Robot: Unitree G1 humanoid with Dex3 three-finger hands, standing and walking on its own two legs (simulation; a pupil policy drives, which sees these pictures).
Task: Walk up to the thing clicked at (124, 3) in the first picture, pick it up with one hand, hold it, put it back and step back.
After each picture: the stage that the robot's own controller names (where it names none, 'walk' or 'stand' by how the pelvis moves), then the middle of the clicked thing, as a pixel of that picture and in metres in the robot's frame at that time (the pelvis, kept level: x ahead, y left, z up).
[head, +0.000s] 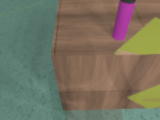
stand; (123, 17) +0.70 -0.17 +0.05
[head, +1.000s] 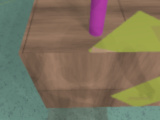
sink last; (98, 10) +0.66 -0.04 +0.08
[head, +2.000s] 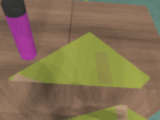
stand; (22, 32) +0.50 +0.25 +0.08
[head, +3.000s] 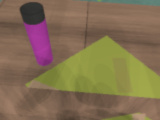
stand; (39, 38) +0.47 +0.18 +0.08
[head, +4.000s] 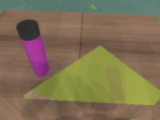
stand; (35, 51) +0.46 +0.21 +0.04
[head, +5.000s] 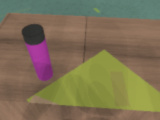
stand; (40, 55) +0.45 +0.19 +0.04
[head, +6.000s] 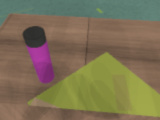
stand; (41, 58) +0.43 +0.19 +0.04
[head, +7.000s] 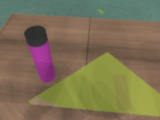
stand; (42, 57) +0.44 +0.18 +0.04
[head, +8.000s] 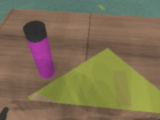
rise first; (41, 53) +0.45 +0.19 +0.05
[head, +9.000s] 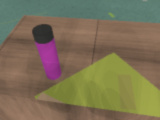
go down; (48, 55) +0.45 +0.19 +0.05
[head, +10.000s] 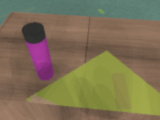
go down; (40, 55) +0.45 +0.18 +0.05
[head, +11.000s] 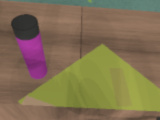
go down; (32, 51) +0.43 +0.17 +0.07
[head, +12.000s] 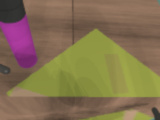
close in; (19, 37) +0.44 +0.18 +0.10
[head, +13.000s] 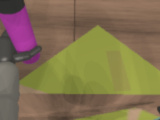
close; (20, 31) +0.46 +0.18 +0.11
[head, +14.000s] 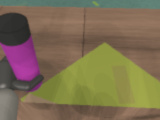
lift; (23, 59) +0.34 +0.18 +0.16
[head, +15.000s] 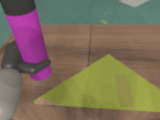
hold; (30, 41) +0.34 +0.16 +0.25
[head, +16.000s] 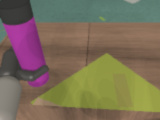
hold; (28, 48) +0.33 +0.16 +0.22
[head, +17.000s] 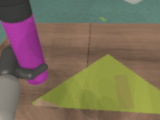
hold; (27, 46) +0.33 +0.17 +0.23
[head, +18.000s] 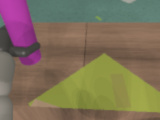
crouch; (19, 25) +0.39 +0.19 +0.25
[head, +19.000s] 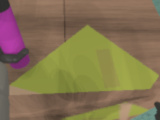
lower; (8, 34) +0.47 +0.20 +0.09
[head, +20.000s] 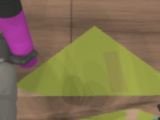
lower; (18, 35) +0.45 +0.19 +0.11
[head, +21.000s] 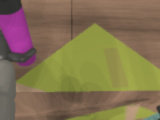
lower; (16, 33) +0.45 +0.19 +0.11
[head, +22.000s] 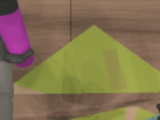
lower; (14, 34) +0.46 +0.19 +0.11
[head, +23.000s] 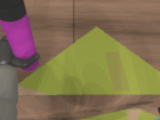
loosen; (20, 38) +0.44 +0.18 +0.11
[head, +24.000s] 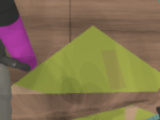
withdraw; (16, 40) +0.44 +0.19 +0.11
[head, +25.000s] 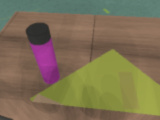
sink last; (45, 57) +0.42 +0.18 +0.08
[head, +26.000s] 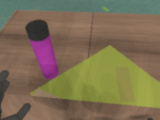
stand; (44, 53) +0.44 +0.18 +0.07
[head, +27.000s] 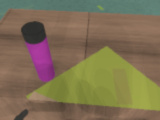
stand; (41, 55) +0.43 +0.18 +0.07
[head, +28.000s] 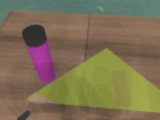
stand; (41, 57) +0.42 +0.18 +0.05
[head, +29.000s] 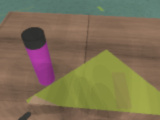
stand; (41, 60) +0.41 +0.19 +0.05
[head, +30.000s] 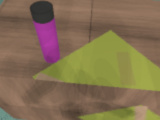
walk; (47, 36) +0.49 +0.15 +0.07
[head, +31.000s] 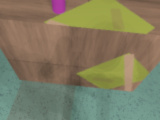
walk; out of the picture +0.78 +0.17 +0.06
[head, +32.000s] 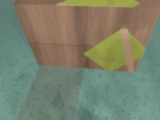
stand; out of the picture +1.11 +0.19 +0.06
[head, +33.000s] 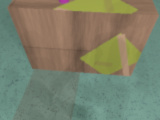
stand; out of the picture +1.07 +0.18 +0.05
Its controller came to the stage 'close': yes
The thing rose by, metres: 0.21
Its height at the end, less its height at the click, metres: +0.00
